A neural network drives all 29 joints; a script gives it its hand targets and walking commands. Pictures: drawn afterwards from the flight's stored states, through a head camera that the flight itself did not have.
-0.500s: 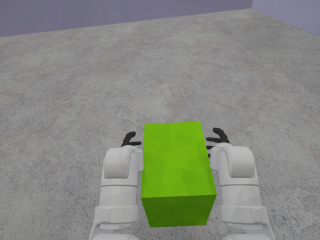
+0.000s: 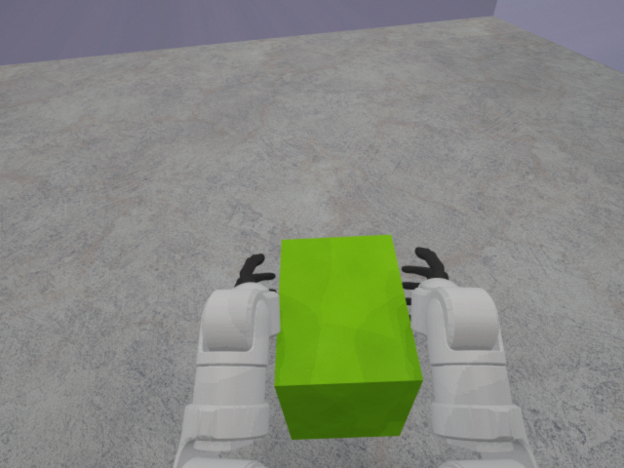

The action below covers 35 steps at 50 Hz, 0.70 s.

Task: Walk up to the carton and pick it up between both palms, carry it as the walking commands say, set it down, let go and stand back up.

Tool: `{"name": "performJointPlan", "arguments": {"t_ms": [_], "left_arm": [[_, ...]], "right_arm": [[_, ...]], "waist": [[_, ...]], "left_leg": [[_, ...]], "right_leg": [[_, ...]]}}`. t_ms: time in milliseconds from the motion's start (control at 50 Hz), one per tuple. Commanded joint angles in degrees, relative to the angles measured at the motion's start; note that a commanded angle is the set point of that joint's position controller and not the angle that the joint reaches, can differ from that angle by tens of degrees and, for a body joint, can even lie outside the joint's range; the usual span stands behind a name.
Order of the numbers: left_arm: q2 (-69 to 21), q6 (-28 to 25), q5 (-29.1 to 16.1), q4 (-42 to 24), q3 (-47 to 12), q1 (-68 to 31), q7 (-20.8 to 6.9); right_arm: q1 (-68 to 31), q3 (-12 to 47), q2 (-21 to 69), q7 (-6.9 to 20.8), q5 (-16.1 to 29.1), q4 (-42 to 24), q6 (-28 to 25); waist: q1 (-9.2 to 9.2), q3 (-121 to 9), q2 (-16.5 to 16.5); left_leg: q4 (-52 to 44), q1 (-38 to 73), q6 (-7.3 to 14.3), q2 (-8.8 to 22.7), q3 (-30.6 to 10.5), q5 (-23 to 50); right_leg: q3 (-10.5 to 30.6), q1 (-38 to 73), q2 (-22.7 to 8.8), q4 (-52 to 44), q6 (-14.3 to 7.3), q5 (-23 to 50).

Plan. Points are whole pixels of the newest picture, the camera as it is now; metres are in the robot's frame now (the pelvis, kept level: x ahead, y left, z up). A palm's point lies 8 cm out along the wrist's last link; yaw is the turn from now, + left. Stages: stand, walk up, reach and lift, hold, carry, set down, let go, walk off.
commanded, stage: carry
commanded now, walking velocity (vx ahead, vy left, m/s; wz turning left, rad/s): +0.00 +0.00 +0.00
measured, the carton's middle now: (340, 338) +0.32 +0.00 +0.00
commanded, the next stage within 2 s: none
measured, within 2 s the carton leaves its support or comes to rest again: neither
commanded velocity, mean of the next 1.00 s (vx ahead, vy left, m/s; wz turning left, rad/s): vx -0.17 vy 0.00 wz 0.00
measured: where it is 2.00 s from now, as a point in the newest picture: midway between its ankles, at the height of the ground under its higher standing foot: outside the picture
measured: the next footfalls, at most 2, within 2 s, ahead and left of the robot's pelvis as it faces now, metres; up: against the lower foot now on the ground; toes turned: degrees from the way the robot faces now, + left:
right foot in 1.44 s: -0.19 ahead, -0.13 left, +0.00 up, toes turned -7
left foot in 1.74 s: -0.31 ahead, +0.15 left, +0.00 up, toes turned +2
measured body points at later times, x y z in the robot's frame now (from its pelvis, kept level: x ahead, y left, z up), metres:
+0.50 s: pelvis +0.00 +0.01 +0.00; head -0.01 +0.02 +0.45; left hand +0.32 +0.13 +0.09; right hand +0.32 -0.10 +0.09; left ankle +0.01 +0.10 -0.73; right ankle +0.05 -0.10 -0.73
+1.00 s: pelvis -0.05 +0.01 -0.02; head -0.04 +0.01 +0.43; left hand +0.27 +0.13 +0.06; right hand +0.28 -0.10 +0.06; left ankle +0.01 +0.10 -0.73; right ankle +0.05 -0.10 -0.73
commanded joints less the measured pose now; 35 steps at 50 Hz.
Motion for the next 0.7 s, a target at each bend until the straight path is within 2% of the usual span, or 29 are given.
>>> {"name": "performJointPlan", "arguments": {"t_ms": [0,580,640,680], "left_arm": [[-62.27,-2.17,-25.34,-4.02,-30.48,-31.92,-26.53],[-60.87,-1.98,-25.9,-5.67,-31.23,-29.21,-26.48],[-61.55,-2.25,-24.86,-4.03,-30.62,-29.19,-26.71],[-61.04,-2.13,-25.09,-4.39,-30.85,-29.35,-26.65]], "right_arm": [[-27.53,30.49,63.45,24.55,25.25,-0.92,0.17],[-26.51,30.95,61.66,24.36,25.24,-1.63,-0.03],[-26.07,31.26,62.25,24.29,25.49,-2.49,-0.2],[-26.29,31.21,62.01,24.26,25.57,-2.64,-0.06]], "waist": [[-0.1,-17.68,0.44],[-0.13,-18.36,0.76],[-0.3,-17.85,-0.43],[-0.34,-18.76,0.37]], "left_leg": [[-4.54,6.22,0.64,7.24,-7.58,5.99],[-4.23,5.29,2.69,7.96,-7.81,6.97],[-1.72,7.09,0.31,9.25,-7.95,18.13],[0.0,8.05,-0.2,10.66,-8.24,23.17]], "right_leg": [[7.45,7.03,-7.5,-3.24,-1.88,6.99],[6.24,5.31,-7.79,-1.77,-2.17,6.95],[7.32,5.9,-9.88,-1.05,0.1,14.72],[6.81,4.7,-10.73,1.25,1.13,17.25]]}}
